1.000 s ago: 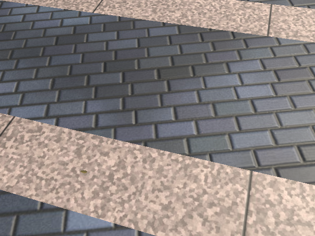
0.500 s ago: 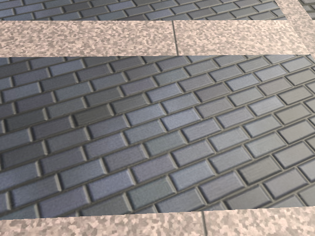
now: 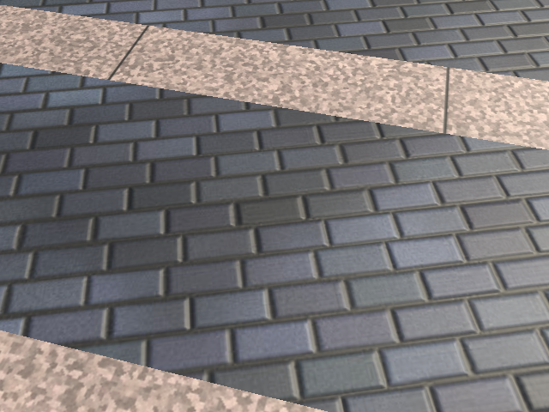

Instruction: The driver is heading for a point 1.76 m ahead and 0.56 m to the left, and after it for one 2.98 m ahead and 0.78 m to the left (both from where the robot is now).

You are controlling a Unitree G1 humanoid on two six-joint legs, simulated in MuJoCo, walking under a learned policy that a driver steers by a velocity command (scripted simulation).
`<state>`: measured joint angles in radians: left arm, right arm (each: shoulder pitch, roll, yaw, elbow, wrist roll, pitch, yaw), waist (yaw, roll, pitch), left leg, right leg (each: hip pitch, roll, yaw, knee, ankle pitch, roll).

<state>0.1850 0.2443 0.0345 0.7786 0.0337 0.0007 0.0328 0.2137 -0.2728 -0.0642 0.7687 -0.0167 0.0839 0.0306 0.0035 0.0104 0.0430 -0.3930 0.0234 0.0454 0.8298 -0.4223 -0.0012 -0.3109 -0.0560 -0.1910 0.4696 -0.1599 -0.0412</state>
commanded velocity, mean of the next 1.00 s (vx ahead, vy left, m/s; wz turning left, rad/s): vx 0.01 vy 0.00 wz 0.54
